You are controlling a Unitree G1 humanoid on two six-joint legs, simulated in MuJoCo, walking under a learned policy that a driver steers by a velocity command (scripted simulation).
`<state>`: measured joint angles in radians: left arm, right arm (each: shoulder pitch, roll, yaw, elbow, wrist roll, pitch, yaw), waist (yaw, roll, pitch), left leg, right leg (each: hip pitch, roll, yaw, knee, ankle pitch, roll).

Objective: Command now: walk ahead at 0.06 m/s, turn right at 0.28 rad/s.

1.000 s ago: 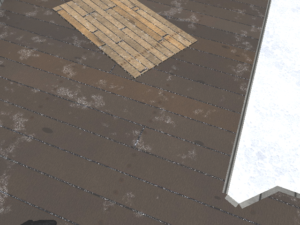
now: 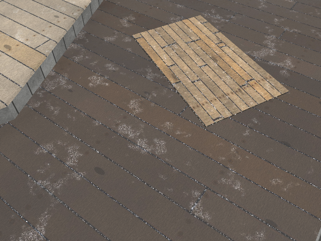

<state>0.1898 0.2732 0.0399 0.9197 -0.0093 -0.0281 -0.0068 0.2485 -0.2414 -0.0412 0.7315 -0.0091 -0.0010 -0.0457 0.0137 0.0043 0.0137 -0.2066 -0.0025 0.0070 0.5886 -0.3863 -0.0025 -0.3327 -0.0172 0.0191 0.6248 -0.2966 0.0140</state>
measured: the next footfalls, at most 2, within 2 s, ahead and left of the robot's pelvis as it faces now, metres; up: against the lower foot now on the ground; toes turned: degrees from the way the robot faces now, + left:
left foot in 0.38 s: +0.07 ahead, +0.13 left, +0.00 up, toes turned -16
right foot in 0.84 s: -0.03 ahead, -0.11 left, +0.00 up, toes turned -30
